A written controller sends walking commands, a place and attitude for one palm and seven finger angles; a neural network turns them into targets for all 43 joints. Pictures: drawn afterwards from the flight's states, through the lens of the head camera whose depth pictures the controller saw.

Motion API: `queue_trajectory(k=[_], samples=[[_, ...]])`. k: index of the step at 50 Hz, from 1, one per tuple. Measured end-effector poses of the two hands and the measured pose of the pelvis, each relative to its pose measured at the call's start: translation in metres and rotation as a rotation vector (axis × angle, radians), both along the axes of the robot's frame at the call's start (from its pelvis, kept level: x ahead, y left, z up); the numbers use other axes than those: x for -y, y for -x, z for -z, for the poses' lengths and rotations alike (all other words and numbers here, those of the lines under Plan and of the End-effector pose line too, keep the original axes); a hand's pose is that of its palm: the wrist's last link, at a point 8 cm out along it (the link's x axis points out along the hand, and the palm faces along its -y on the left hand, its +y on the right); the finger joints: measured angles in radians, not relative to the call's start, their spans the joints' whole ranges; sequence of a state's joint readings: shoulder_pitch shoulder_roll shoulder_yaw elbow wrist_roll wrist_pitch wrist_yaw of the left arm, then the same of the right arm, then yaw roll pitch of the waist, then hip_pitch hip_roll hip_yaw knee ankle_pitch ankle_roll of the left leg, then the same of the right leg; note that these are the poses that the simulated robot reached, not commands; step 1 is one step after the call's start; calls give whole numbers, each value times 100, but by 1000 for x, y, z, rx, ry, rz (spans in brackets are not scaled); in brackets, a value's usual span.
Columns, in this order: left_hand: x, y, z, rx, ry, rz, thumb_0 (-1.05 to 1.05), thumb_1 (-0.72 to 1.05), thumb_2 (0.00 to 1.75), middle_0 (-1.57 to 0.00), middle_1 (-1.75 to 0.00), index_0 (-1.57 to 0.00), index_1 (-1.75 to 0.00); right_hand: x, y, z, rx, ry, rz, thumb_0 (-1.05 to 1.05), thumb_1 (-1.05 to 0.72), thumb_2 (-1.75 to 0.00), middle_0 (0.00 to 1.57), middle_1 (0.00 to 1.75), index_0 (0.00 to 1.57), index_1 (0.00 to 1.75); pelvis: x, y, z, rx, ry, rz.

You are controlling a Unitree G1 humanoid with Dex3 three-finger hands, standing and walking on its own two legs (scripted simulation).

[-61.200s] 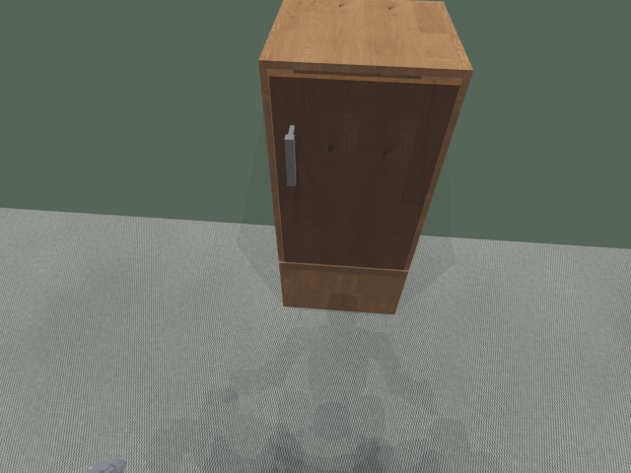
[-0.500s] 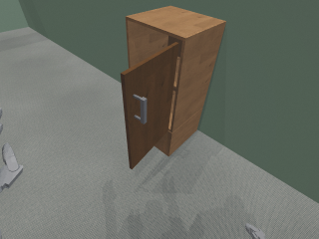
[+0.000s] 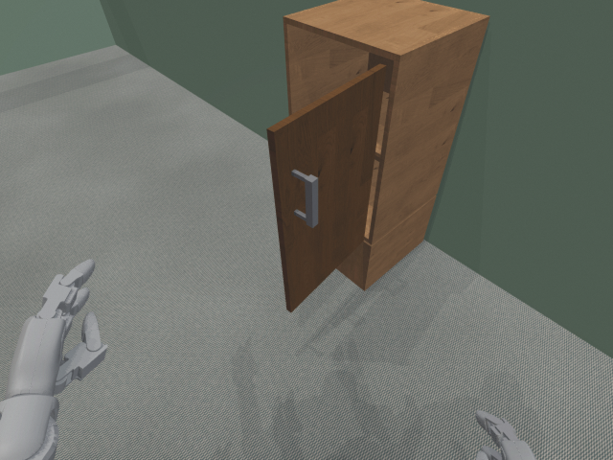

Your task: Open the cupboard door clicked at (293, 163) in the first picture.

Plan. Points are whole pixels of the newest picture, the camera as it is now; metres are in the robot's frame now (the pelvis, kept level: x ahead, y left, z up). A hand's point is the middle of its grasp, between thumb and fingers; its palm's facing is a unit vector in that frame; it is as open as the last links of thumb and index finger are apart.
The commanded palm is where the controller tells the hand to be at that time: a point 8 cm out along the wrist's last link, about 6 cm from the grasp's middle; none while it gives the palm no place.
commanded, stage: let the arm hang, fingers relaxed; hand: left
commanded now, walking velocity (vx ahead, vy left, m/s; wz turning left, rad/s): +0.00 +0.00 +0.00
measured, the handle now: (304, 198) +0.63 +0.05 -0.04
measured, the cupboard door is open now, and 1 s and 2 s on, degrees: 97 97 97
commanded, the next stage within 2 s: look to check the result in 1.02 s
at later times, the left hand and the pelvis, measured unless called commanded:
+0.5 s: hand out of the picture -0.03 +0.21 -0.15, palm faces +0.02 -0.96 -0.27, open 7.3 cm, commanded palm none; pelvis +0.00 +0.00 +0.01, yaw +1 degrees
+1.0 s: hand out of the picture +0.07 +0.18 -0.15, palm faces +0.00 -0.97 -0.23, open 7.4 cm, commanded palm none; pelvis +0.01 -0.01 +0.02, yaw +0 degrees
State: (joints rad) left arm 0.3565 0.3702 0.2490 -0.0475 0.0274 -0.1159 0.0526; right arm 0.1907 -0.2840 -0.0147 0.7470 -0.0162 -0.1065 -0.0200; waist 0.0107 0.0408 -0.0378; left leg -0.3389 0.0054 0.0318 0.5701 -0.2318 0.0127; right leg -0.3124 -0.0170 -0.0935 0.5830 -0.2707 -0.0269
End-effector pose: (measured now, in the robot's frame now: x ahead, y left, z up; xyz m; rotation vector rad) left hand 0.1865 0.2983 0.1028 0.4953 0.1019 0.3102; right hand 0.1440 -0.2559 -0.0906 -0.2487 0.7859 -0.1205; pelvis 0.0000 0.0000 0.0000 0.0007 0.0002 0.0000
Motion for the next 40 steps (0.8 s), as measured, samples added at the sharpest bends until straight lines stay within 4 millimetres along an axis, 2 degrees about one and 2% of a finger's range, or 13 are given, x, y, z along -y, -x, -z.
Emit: queue_trajectory(k=[1,3,6,8,10,11,14,18,20,23,26,29,40], samples=[[0,-1,31,-131,47,-13,1,90,90,-21,-30,-20,-30,0,0,6,-30,-6,-3,1,-90,-90,20,30,20,30,-1,1,1,-3,0,-4],[8,8,93,-389,140,-37,1,90,90,-20,-30,-20,-30,0,3,15,-83,-18,2,1,-90,-90,20,30,20,30,-2,2,1,-3,-2,-7],[33,45,169,-717,266,-48,1,91,90,-20,-30,-20,-30,-2,19,20,-166,-24,21,1,-90,-90,20,30,20,30,-2,2,0,10,-6,-7],[54,77,204,-894,342,-51,1,91,90,-20,-30,-20,-30,-2,36,23,-236,-18,34,1,-90,-90,20,30,20,30,-1,2,-2,18,-7,-5],[74,111,226,-1035,411,-61,1,91,90,-20,-30,-20,-30,-3,55,25,-318,-10,48,1,-91,-90,20,30,20,30,0,2,-5,21,-4,-3],[77,126,232,-1074,436,-98,1,93,90,-21,-30,-20,-30,-4,66,26,-361,-7,55,1,-91,-90,20,30,20,30,1,2,-6,20,-2,-5],[70,162,237,-1166,456,-180,0,98,90,-21,-31,-21,-30,-6,96,30,-490,-4,69,1,-91,-90,20,30,20,30,3,1,-10,16,4,-11],[59,201,233,-1272,447,-260,0,97,90,-21,-31,-21,-30,-11,128,36,-611,-21,95,1,-91,-90,20,30,20,30,3,-1,-13,16,7,-15],[53,214,230,-1307,435,-292,0,96,90,-21,-30,-21,-30,-14,140,38,-648,-32,108,1,-91,-90,20,30,20,30,3,-2,-14,18,8,-15],[45,223,225,-1334,415,-323,1,94,90,-21,-30,-20,-30,-18,150,41,-676,-49,121,1,-91,-90,20,30,20,30,2,-3,-14,23,7,-12],[40,220,222,-1330,397,-332,1,93,90,-21,-30,-20,-30,-22,154,43,-682,-63,128,1,-91,-90,20,30,20,30,2,-4,-15,27,6,-10],[38,208,220,-1302,386,-323,1,92,90,-21,-30,-20,-30,-23,152,46,-671,-72,130,1,-91,-90,20,30,20,30,1,-4,-15,28,4,-8],[52,138,222,-1142,391,-216,1,91,90,-20,-30,-20,-30,-22,126,45,-583,-78,128,1,-91,-90,20,30,20,30,2,-9,-15,32,-1,-2]])
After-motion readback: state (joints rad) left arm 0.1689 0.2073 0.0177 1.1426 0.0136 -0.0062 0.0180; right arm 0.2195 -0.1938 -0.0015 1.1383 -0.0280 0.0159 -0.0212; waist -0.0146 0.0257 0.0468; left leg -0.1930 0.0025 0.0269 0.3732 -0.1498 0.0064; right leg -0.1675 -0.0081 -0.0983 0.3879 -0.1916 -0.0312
